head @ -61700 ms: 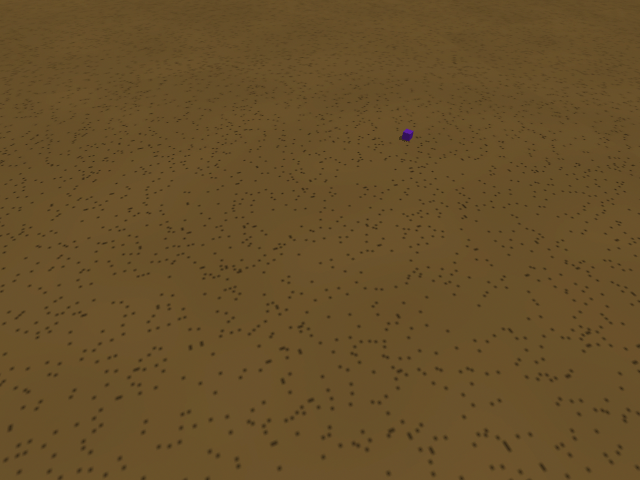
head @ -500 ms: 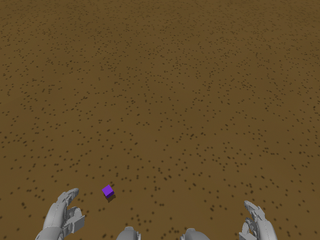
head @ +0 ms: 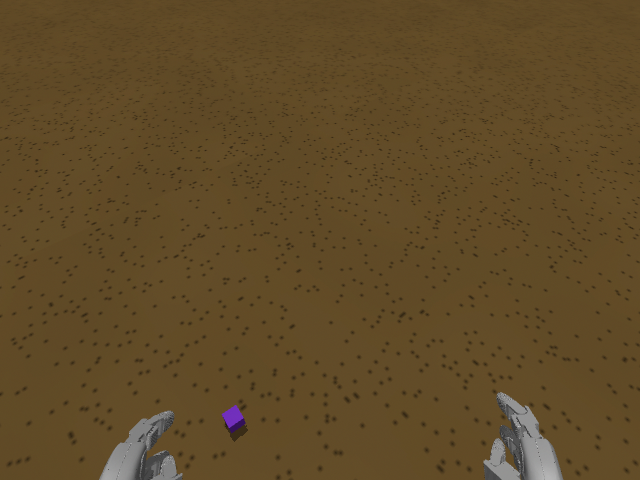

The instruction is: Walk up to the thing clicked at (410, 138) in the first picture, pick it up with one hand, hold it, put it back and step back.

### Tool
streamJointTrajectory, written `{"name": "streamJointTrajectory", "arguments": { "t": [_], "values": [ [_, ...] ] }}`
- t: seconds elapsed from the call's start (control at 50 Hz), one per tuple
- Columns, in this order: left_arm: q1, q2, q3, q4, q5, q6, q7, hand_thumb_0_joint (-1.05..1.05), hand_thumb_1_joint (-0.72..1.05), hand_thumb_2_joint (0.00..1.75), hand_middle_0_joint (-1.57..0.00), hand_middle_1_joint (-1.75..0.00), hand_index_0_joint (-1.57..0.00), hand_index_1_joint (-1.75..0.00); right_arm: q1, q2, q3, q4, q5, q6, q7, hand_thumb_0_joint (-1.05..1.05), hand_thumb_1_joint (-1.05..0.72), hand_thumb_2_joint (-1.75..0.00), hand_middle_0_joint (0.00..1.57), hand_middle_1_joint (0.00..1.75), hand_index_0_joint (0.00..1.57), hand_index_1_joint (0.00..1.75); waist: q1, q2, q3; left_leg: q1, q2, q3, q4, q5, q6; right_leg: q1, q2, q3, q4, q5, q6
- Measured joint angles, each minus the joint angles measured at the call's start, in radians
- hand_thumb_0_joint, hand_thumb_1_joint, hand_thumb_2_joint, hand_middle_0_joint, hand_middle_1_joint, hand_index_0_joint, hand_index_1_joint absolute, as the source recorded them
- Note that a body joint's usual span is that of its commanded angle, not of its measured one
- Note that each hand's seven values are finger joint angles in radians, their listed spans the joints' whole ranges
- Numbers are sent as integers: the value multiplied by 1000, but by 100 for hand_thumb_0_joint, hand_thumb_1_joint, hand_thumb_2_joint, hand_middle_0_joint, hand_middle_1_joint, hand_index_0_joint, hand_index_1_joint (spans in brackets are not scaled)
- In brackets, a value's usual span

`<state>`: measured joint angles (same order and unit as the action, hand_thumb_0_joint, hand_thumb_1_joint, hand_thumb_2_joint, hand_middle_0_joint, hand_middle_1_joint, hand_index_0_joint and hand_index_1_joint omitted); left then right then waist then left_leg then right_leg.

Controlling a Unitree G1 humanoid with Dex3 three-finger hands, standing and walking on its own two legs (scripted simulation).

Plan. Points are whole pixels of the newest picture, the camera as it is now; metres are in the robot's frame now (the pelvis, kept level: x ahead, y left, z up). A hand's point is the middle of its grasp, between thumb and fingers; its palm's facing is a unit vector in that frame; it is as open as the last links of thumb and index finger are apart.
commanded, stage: home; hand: left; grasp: from above
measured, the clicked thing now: (233, 418) +0.45 +0.25 -0.70
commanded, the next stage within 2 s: stand in 1.70 s
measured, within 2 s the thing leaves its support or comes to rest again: neither
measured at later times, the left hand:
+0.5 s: hand out of the picture +0.16 +0.18 -0.05, palm faces +0.04 -0.98 -0.21, open 7.4 cm
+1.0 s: hand out of the picture +0.16 +0.18 -0.05, palm faces +0.04 -0.98 -0.21, open 7.4 cm
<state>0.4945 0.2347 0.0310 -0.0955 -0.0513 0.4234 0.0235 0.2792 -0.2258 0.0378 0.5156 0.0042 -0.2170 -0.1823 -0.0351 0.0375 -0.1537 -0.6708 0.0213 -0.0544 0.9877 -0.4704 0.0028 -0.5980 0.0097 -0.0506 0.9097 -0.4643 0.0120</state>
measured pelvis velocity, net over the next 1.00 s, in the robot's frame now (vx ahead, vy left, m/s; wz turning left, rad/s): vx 0.00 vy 0.00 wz -0.01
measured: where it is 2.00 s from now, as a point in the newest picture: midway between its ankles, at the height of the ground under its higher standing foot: outside the picture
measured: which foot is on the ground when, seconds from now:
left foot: down 0.00-1.00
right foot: down 0.00-1.00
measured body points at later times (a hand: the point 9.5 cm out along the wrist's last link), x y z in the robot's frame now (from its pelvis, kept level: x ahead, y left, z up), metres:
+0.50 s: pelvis -0.01 +0.00 +0.00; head +0.01 +0.00 +0.45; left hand +0.15 +0.23 -0.03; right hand +0.15 -0.25 -0.07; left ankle +0.01 +0.11 -0.68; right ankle +0.00 -0.13 -0.68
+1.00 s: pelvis +0.00 +0.00 -0.01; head +0.02 +0.00 +0.44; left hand +0.16 +0.23 -0.03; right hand +0.16 -0.25 -0.06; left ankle +0.01 +0.11 -0.68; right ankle +0.00 -0.13 -0.68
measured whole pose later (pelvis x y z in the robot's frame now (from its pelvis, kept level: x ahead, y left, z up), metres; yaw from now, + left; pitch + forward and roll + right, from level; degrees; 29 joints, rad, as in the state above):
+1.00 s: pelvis +0.00 +0.00 -0.01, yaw +0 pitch +10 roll -3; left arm 0.51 0.24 0.03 -0.14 -0.05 0.44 0.02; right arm 0.30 -0.23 0.03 0.52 0.01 -0.23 -0.18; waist -0.03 0.04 -0.16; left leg -0.71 0.02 -0.05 1.02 -0.48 0.00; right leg -0.64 0.01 -0.05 0.95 -0.48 0.01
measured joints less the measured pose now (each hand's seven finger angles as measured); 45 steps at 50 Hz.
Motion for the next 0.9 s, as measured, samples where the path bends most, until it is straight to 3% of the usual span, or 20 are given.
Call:
{"name": "streamJointTrajectory", "arguments": {
  "t": [0.9],
  "values": [
    [18, 2, -3, -48, -3, 17, -4, 1, 90, 90, -20, -30, -20, -30, 16, -2, -5, 4, 5, -17, -3, 2, -90, -90, 20, 30, 20, 30, 3, 2, -3, -38, 3, 2, 29, -9, -5, -44, 3, 3, 39, -13, -5]
  ]
}}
